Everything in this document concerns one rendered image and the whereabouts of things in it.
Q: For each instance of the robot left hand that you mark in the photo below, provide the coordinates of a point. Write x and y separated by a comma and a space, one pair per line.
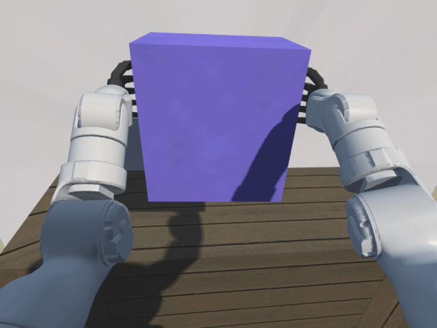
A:
117, 78

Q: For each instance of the robot left upper arm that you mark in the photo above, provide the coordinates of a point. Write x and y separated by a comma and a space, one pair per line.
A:
81, 242

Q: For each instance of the pedestal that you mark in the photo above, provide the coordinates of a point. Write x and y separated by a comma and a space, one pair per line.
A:
288, 264

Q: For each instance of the right robot forearm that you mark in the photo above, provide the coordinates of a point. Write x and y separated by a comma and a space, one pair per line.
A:
367, 157

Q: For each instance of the robot right upper arm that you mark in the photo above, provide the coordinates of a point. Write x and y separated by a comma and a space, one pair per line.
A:
397, 227

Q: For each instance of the carton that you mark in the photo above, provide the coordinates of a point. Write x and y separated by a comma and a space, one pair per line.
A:
217, 114

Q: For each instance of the robot right hand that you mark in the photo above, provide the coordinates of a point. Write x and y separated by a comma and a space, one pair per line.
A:
319, 84

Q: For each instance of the left robot forearm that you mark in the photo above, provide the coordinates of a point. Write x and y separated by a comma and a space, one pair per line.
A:
95, 167

